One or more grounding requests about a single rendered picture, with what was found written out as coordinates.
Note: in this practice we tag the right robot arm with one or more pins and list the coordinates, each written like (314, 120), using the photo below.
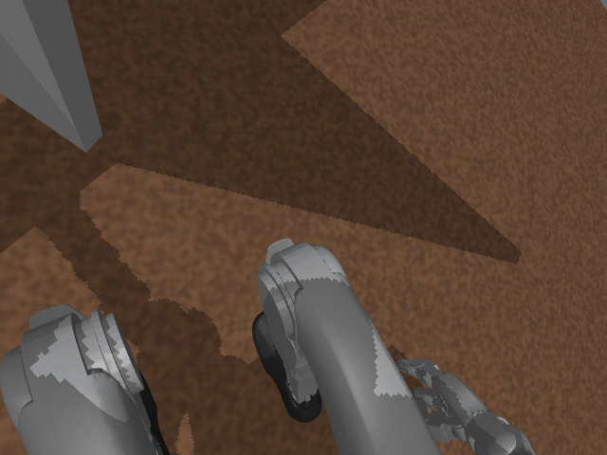
(488, 433)

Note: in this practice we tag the right robot foot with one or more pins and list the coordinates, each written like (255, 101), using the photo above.
(274, 366)

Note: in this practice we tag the right robot hand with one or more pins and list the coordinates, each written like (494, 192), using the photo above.
(455, 403)

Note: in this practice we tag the left robot foot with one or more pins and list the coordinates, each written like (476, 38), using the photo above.
(151, 409)

